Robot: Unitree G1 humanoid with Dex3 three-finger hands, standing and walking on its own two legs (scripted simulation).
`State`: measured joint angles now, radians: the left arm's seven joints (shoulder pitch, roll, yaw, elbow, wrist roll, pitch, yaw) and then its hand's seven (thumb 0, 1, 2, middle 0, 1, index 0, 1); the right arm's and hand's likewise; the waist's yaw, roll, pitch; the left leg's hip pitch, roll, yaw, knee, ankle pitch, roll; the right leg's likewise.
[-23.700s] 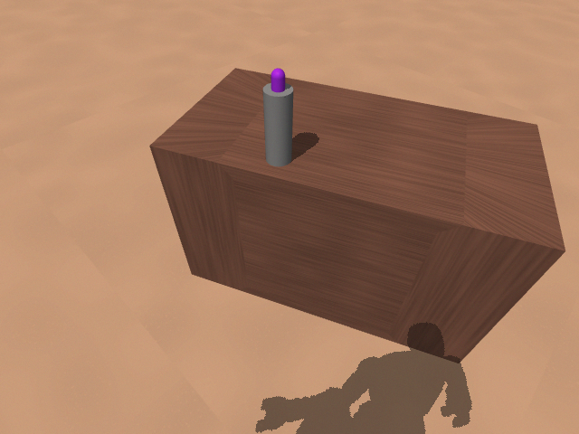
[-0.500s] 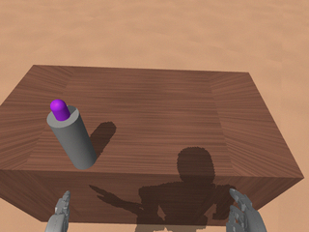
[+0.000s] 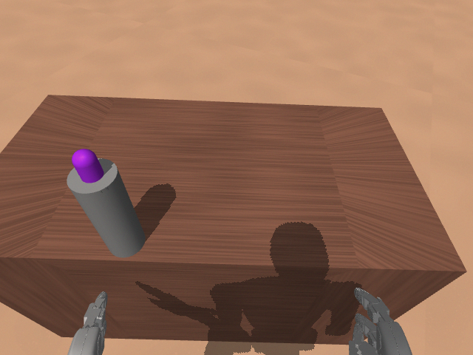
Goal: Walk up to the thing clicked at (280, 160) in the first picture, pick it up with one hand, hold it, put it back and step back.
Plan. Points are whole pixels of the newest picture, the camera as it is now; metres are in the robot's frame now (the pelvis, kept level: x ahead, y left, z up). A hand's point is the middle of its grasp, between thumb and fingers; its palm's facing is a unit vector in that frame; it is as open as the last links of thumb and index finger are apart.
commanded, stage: home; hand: left
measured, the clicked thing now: (108, 205) +0.38 +0.23 +0.06
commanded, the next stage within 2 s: stand in 1.56 s
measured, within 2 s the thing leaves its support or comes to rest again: neither
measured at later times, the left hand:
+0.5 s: hand out of the picture +0.17 +0.18 -0.05, palm faces +0.11 -0.97 -0.22, open 17.5 cm
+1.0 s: hand (127, 353) +0.17 +0.18 -0.05, palm faces +0.11 -0.97 -0.22, open 17.6 cm
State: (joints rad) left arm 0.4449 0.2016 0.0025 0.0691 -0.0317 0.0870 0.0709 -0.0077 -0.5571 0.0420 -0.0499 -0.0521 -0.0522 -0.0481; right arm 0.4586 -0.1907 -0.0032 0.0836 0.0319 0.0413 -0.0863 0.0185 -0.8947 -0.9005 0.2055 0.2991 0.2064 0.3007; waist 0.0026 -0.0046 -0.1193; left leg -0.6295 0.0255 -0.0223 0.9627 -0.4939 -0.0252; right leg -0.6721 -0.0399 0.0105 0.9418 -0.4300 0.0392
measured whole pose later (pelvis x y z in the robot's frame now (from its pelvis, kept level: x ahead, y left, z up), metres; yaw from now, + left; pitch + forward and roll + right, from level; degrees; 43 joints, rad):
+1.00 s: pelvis +0.00 +0.00 +0.00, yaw +0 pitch +10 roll +0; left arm 0.46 0.20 0.00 0.02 -0.03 0.13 0.07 -0.01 -0.58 0.03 -0.05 -0.05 -0.05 -0.05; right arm 0.47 -0.19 0.00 0.07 0.03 0.03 -0.10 0.02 -0.90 -0.90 0.21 0.30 0.21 0.30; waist 0.00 0.00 -0.13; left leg -0.65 0.03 -0.03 0.99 -0.51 -0.03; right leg -0.69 -0.04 0.01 0.97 -0.44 0.04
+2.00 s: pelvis -0.02 +0.00 +0.05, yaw -1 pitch -4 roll +0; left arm 0.19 0.34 -0.01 1.08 0.02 -0.01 0.00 0.00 0.12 0.65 -0.19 -0.27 -0.19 -0.27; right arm 0.21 -0.31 -0.02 1.08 -0.03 -0.01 0.00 0.01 -0.90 -0.90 0.21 0.30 0.21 0.30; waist 0.00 -0.01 0.05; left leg -0.17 0.02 0.01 0.50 -0.27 -0.02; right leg -0.23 -0.05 0.03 0.50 -0.21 0.04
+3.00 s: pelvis +0.00 -0.01 +0.06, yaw -2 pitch -3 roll +0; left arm 0.09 0.34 0.00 1.15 0.01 -0.01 0.00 0.01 0.90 0.89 -0.20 -0.30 -0.20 -0.30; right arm 0.11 -0.34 -0.01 1.16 -0.02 -0.01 0.00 0.01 -0.90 -0.90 0.21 0.30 0.21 0.30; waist -0.01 0.00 0.06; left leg -0.09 0.04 0.03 0.36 -0.22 -0.03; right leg -0.17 -0.03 0.04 0.38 -0.17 0.03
